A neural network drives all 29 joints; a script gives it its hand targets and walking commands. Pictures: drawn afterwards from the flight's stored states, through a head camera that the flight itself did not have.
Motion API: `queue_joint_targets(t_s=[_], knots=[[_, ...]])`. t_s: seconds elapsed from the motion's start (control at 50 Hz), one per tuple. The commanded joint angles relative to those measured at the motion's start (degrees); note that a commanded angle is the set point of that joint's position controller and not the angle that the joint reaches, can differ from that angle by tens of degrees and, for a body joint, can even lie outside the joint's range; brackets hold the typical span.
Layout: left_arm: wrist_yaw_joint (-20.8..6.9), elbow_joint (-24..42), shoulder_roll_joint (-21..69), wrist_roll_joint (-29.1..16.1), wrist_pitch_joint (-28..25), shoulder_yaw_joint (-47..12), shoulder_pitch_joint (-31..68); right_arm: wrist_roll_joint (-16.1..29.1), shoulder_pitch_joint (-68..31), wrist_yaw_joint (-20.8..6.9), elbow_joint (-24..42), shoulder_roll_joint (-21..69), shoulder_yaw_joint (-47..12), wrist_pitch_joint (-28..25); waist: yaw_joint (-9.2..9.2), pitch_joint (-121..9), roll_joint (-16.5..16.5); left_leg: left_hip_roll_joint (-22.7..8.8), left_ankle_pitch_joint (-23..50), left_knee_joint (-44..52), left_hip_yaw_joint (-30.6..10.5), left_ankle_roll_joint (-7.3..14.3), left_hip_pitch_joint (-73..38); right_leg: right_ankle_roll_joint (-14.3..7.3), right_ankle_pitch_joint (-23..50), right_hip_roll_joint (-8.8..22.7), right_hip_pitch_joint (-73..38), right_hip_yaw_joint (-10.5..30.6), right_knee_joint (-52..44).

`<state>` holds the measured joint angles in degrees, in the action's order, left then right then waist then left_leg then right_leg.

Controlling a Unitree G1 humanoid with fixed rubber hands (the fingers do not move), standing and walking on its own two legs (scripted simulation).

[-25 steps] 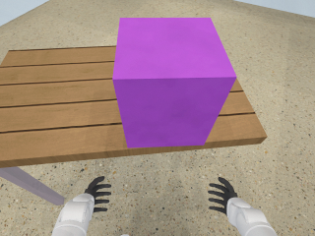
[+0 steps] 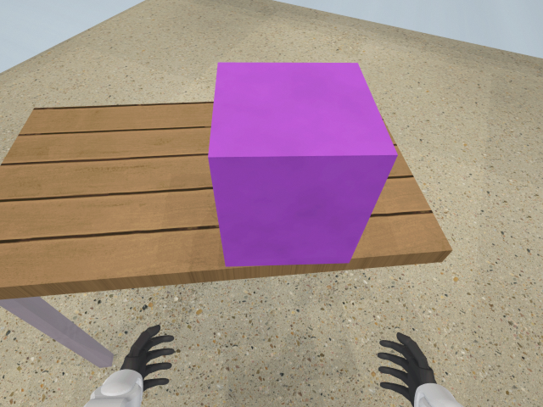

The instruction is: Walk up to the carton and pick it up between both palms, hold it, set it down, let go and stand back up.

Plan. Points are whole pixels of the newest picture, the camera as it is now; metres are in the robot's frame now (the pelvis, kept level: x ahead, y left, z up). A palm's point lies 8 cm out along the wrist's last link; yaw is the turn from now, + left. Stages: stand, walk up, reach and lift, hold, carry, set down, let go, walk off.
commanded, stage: reach and lift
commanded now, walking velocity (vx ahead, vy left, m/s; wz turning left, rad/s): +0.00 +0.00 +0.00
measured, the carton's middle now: (288, 170) +0.49 -0.01 +0.06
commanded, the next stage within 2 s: none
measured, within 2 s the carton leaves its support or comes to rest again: neither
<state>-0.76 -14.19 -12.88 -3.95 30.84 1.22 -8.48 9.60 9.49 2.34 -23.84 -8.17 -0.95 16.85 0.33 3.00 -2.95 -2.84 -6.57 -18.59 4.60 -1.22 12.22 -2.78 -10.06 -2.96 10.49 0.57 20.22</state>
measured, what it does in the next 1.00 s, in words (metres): stands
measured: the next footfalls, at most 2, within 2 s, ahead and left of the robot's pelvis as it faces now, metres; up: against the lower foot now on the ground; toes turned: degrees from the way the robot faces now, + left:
none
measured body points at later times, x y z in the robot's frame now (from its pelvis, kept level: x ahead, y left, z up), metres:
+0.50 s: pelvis +0.02 +0.02 +0.00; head +0.03 +0.03 +0.45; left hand +0.19 +0.21 -0.05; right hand +0.18 -0.22 -0.05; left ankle +0.03 +0.13 -0.75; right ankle +0.01 -0.09 -0.75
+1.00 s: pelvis +0.03 +0.00 +0.00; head +0.04 +0.00 +0.45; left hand +0.21 +0.22 -0.01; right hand +0.21 -0.23 -0.01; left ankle +0.03 +0.13 -0.75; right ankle +0.01 -0.09 -0.75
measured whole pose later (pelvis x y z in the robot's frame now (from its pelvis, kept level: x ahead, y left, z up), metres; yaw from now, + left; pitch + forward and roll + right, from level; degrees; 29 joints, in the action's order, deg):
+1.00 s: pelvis +0.03 +0.00 +0.00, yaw +0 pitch +0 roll +0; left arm 4.7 -2.5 -12.6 -10.3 5.8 -2.8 -22.3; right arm 12.8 24.1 -3.1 -4.9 -15.3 0.7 -0.7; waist 1.5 0.1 -0.1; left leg -2.5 -8.8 -16.7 4.1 -1.4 7.6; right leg -2.6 -11.0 -3.0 5.3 1.0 16.5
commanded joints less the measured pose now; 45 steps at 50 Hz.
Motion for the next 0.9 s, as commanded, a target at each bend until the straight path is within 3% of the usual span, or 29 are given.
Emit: queue_joint_targets(t_s=[0.0,0.06,0.1,0.14,0.22,0.28,0.34,0.4,0.5,0.64,0.76,0.82,0.86,0.88], knots=[[0.77,7.89,-1.64,2.22,1.37,0.02,-5.12,-0.14,1.03,-2.13,3.59,-6.35,3.74,-1.13,1.50,-4.88,6.20,0.88,4.61,3.88,-1.17,-1.40,-13.28,1.21,3.62,1.35,2.16,1.23,-7.86],[2.63,11.01,-0.36,0.58,0.15,-1.55,-3.66,-2.31,0.18,-5.07,8.67,-8.04,6.16,-2.61,1.35,-2.73,3.21,0.14,-9.71,6.25,-1.25,-1.08,-8.39,0.92,-4.29,1.36,2.27,0.58,-6.79],[4.11,13.72,0.55,-0.39,-1.55,-2.63,-1.19,-3.28,-0.72,-6.87,10.36,-8.97,8.15,-3.99,1.19,-1.90,4.62,-0.64,-14.39,7.18,-1.34,-0.73,-3.83,0.81,-5.39,0.89,1.56,0.31,-5.12],[5.55,15.62,0.73,-1.73,-3.46,-3.60,-1.00,-3.87,0.11,-8.10,11.41,-10.54,9.59,-5.35,-0.14,-3.51,3.45,-0.62,-12.45,5.50,-0.90,-1.08,-4.38,0.77,-4.59,0.81,3.82,-0.07,-4.75],[7.82,16.97,0.02,-3.02,-7.23,-4.33,-1.11,-4.90,1.05,-8.95,15.77,-9.69,10.65,-7.29,1.08,-5.46,0.08,0.17,-9.62,2.95,-0.80,-1.31,-7.77,1.57,-4.52,1.86,7.55,0.92,-4.94],[8.83,20.09,0.28,-2.30,-8.88,-4.07,-2.28,-3.28,3.99,-9.38,15.60,-9.87,9.82,-8.31,1.81,-6.54,1.49,1.08,-8.28,2.49,-0.41,-2.31,-10.88,1.78,-3.55,2.14,7.91,1.02,-5.48],[9.29,21.47,0.77,-2.61,-9.14,-5.03,-4.90,-0.60,6.14,-9.40,16.36,-10.57,9.33,-8.55,1.86,-6.36,2.83,1.24,-2.47,2.75,-0.48,-2.47,-12.60,1.67,0.21,1.83,6.90,1.42,-6.27],[8.96,21.40,1.31,-2.98,-8.54,-4.46,-9.21,-0.18,8.70,-8.87,19.00,-12.10,8.71,-8.42,2.13,-8.04,0.11,1.57,0.38,2.71,-0.94,-2.58,-14.71,1.79,3.69,1.74,5.51,1.89,-6.95],[7.98,24.31,-0.14,-1.66,-10.43,-3.34,-11.72,1.88,12.61,-7.48,22.50,-12.46,8.31,-10.74,1.91,-6.55,2.64,2.35,6.22,2.33,-0.54,-3.22,-14.99,2.10,9.84,1.52,3.22,2.33,-7.07],[6.77,26.78,-0.83,-2.84,-17.24,-2.58,-13.53,2.91,15.40,-7.25,26.82,-14.80,6.18,-14.86,1.93,-8.57,2.25,2.78,15.55,0.90,-0.54,-3.62,-15.48,2.94,18.42,0.26,-0.28,2.47,-6.46],[5.96,22.48,-2.57,-4.39,-23.29,-1.75,-11.80,2.63,14.22,-6.30,27.75,-13.57,5.59,-18.23,1.40,-5.90,0.22,3.04,10.56,0.96,-0.47,-2.50,-12.68,3.44,15.14,1.14,0.22,2.39,-6.77],[6.17,23.90,-3.84,-5.04,-25.86,-2.13,-11.08,3.45,13.31,-5.96,27.98,-14.10,5.74,-19.48,1.05,-8.83,2.73,2.69,10.46,0.67,-0.73,-2.64,-14.03,3.18,14.07,1.09,0.46,2.10,-6.68],[5.89,23.30,-4.18,-5.60,-27.17,-1.66,-10.81,3.83,13.13,-5.83,28.60,-14.75,5.45,-20.26,1.22,-8.53,2.03,2.49,11.19,0.46,-0.86,-2.72,-13.92,2.98,14.03,1.19,0.07,1.96,-6.81],[5.66,22.76,-4.80,-5.96,-27.63,-1.51,-11.06,3.11,12.80,-5.46,30.23,-14.95,5.48,-20.91,1.22,-8.72,0.19,2.51,11.81,0.36,-0.85,-2.43,-13.12,3.53,15.13,1.25,-0.64,2.23,-6.66]])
